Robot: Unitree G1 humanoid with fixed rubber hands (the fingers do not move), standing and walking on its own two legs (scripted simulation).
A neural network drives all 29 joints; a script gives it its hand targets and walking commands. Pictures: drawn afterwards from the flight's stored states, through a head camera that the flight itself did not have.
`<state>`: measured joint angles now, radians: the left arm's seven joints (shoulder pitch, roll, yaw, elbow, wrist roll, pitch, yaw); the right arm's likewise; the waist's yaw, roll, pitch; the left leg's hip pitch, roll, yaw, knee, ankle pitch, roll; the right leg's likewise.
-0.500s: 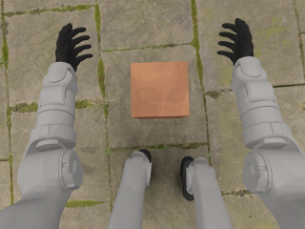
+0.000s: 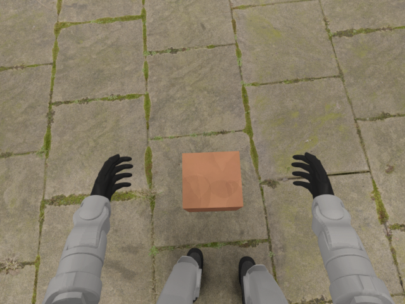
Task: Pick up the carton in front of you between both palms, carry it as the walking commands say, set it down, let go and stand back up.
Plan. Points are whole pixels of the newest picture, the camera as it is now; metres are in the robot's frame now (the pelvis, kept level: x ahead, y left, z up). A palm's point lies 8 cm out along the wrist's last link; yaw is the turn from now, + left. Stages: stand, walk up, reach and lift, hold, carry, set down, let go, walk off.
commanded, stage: let go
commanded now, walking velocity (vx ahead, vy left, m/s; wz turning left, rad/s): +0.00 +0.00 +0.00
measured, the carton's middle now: (211, 184) +0.43 +0.04 -0.60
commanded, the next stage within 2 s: stand in 0.88 s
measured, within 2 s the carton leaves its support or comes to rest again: neither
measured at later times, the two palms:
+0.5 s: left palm (94, 272) +0.19 +0.21 -0.01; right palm out of the picture +0.21 -0.26 -0.01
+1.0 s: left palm (70, 272) +0.19 +0.25 -0.02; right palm out of the picture +0.18 -0.27 -0.03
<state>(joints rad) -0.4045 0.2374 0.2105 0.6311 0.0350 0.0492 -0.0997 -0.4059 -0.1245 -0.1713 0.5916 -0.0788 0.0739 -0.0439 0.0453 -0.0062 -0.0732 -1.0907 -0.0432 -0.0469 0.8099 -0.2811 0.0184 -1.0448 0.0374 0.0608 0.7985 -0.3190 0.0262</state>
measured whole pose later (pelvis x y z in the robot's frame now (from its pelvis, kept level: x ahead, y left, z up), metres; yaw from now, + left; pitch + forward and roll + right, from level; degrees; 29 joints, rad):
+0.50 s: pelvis +0.04 -0.03 +0.06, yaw +1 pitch +2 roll +0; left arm 0.23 0.21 0.05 0.44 0.00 0.04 -0.08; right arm 0.22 -0.21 -0.05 0.45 0.00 0.04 0.05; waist 0.01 -0.01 0.04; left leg -0.21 -0.02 -0.07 0.41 -0.23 -0.01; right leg -0.18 0.04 0.05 0.43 -0.28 -0.02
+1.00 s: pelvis +0.04 -0.02 +0.05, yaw +1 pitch -2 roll +0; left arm 0.20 0.28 0.04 0.53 0.04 0.09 0.00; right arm 0.21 -0.26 -0.03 0.61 -0.04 0.06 -0.01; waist 0.01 -0.02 0.03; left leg -0.20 -0.03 -0.05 0.52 -0.29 0.00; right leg -0.16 0.03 0.05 0.51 -0.33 -0.01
